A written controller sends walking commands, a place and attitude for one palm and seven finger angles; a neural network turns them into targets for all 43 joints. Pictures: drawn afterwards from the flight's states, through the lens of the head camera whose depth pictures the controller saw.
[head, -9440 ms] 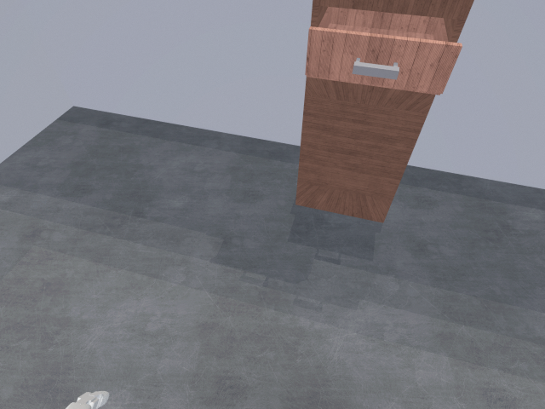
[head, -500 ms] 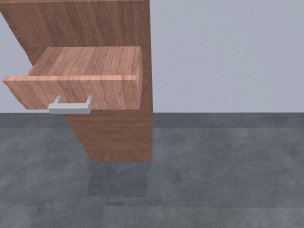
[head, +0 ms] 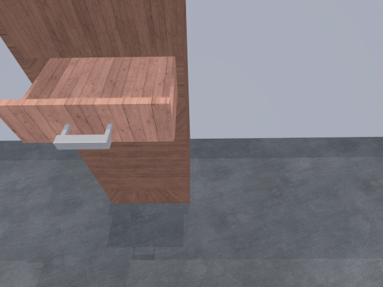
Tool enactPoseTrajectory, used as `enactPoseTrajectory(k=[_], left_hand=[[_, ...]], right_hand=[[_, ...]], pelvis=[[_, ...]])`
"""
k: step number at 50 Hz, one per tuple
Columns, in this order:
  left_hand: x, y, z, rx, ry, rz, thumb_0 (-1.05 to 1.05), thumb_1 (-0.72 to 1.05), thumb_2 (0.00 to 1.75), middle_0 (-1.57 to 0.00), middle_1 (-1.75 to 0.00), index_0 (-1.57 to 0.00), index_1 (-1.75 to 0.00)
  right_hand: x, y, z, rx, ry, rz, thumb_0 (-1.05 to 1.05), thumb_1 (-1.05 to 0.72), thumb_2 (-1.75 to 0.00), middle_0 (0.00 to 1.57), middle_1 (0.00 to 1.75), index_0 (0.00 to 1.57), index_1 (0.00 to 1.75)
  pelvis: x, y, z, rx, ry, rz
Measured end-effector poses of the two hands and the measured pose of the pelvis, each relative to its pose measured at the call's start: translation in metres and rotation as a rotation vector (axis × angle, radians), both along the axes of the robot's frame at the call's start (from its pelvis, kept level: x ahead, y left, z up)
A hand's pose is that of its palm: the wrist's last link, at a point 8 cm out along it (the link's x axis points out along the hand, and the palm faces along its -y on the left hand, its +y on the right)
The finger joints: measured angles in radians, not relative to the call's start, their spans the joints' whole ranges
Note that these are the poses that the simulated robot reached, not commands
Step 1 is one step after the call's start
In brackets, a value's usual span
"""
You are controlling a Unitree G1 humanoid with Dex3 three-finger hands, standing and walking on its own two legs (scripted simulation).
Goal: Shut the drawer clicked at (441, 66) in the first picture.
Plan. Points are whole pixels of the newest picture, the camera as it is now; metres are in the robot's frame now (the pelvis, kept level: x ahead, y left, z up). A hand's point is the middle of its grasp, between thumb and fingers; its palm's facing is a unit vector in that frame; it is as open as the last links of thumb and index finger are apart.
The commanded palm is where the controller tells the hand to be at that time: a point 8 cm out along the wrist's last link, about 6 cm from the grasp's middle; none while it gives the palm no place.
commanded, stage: come to a stop and stand still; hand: left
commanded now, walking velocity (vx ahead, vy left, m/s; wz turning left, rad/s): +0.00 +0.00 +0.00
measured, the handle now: (85, 134) +0.41 +0.27 +0.07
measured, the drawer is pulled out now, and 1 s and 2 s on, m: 0.18 0.18 0.18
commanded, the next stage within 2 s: look again from close up in 0.54 s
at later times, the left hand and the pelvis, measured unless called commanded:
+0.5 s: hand out of the picture -0.01 +0.20 -0.16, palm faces +0.02 -0.97 -0.25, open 7.4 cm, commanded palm none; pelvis -0.03 +0.00 +0.00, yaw +0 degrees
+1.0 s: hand out of the picture -0.02 +0.17 -0.17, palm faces +0.03 -0.98 -0.21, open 7.4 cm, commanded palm none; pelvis -0.03 -0.01 +0.00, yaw +1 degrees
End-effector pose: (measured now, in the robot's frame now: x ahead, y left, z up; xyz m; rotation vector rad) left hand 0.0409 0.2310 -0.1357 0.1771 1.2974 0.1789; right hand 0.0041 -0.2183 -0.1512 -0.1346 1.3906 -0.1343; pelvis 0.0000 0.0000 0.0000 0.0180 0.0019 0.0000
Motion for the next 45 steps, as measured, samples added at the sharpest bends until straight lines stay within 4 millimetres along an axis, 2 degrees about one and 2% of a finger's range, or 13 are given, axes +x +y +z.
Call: enactPoseTrajectory(k=[5,9,16,21,27,35,40,45], left_hand=[[0.001,-0.005,0.0,-0.01,-0.013,-0.007,0.01,0.92,0.9,-0.2,-0.3,-0.2,-0.3],[-0.008,-0.004,-0.001,0.001,-0.031,-0.015,0.01,0.91,0.9,-0.2,-0.3,-0.2,-0.3],[-0.03,0.007,0.002,0.012,-0.018,-0.007,0.01,0.91,0.9,-0.2,-0.3,-0.2,-0.3],[-0.046,0.011,0.006,0.018,0.005,-0.01,0.01,0.91,0.9,-0.2,-0.3,-0.2,-0.3],[-0.062,0.011,0.007,0.015,0.043,-0.005,0.01,0.91,0.9,-0.2,-0.3,-0.2,-0.3],[-0.072,0.001,0.004,-0.005,0.082,0.003,0.01,0.91,0.9,-0.2,-0.3,-0.2,-0.3],[-0.07,-0.007,0.002,-0.02,0.083,0.006,0.01,0.91,0.9,-0.2,-0.3,-0.2,-0.3],[-0.066,-0.011,0.0,-0.023,0.078,0.01,0.01,0.91,0.9,-0.2,-0.3,-0.2,-0.3]], right_hand=[[0.004,-0.008,0.004,-0.013,-0.019,0.008,0.01,-0.92,-0.9,0.2,0.3,0.2,0.3],[0.01,-0.015,0.006,-0.024,-0.067,-0.002,0.01,-0.92,-0.9,0.2,0.3,0.2,0.3],[0.011,-0.007,0.004,-0.013,-0.136,0.022,0.01,-0.92,-0.9,0.2,0.3,0.19,0.3],[-0.001,-0.005,0.004,-0.001,-0.121,0.026,0.01,-0.93,-0.9,0.2,0.3,0.2,0.3],[-0.027,-0.001,0.003,0.017,-0.056,0.027,0.01,-0.92,-0.9,0.2,0.3,0.2,0.3],[-0.055,0.002,0.003,0.029,0.037,0.01,0.01,-0.91,-0.9,0.2,0.3,0.2,0.3],[-0.061,0.002,0.003,0.03,0.06,0.002,0.01,-0.91,-0.9,0.2,0.3,0.2,0.3],[-0.057,0.001,0.003,0.029,0.054,-0.001,0.01,-0.91,-0.9,0.2,0.3,0.19,0.3]], pelvis=[[-0.003,-0.005,0.002,-0.004,-0.002,0.002],[-0.01,-0.002,0.0,-0.024,0.005,0.012],[-0.02,0.005,-0.001,-0.016,-0.025,0.009],[-0.027,0.005,0.001,-0.009,-0.029,0.004],[-0.031,0.003,0.003,-0.006,-0.023,0.004],[-0.031,0.0,0.004,-0.005,-0.019,0.005],[-0.029,-0.003,0.004,-0.005,-0.02,0.007],[-0.028,-0.006,0.004,-0.005,-0.022,0.008]])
